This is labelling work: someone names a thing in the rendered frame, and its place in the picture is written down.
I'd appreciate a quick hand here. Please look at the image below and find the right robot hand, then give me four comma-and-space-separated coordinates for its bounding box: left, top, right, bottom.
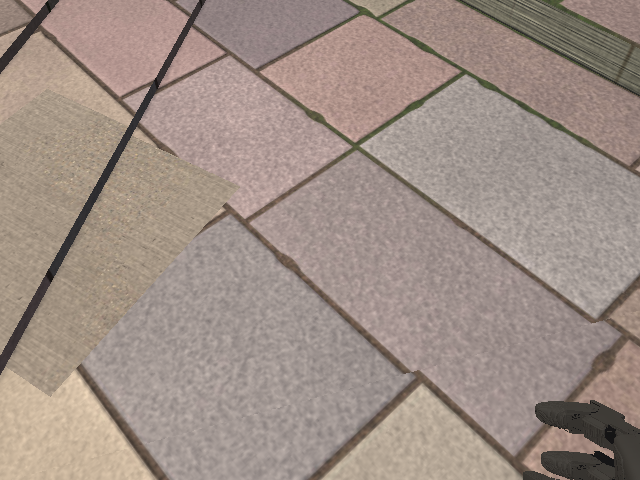
523, 400, 640, 480

